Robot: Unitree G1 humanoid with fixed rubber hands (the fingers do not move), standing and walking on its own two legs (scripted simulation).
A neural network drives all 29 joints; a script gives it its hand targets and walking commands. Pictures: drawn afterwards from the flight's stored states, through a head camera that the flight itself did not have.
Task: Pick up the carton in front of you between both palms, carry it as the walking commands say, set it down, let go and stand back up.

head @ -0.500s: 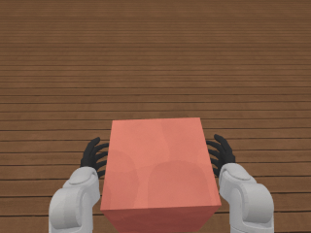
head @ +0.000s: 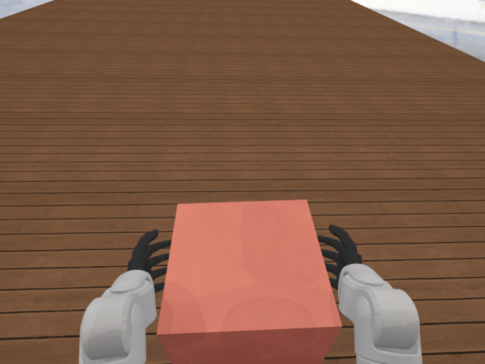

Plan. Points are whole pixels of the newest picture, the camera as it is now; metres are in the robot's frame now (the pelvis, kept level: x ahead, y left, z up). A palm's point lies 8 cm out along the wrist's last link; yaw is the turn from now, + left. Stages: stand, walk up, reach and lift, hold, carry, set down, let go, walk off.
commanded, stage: carry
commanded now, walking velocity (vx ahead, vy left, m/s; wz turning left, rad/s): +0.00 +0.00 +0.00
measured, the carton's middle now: (245, 297) +0.25 +0.00 +0.02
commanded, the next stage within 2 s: hold in 0.94 s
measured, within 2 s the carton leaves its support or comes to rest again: neither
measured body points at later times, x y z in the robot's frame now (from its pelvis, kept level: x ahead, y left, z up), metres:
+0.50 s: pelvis -0.03 +0.01 +0.00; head -0.07 +0.02 +0.45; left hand +0.25 +0.17 +0.04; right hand +0.25 -0.14 +0.05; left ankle -0.05 +0.09 -0.73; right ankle -0.01 -0.12 -0.73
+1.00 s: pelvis -0.05 +0.02 +0.01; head -0.07 +0.02 +0.46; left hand +0.25 +0.17 +0.04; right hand +0.26 -0.13 +0.05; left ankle -0.05 +0.09 -0.73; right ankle -0.01 -0.12 -0.73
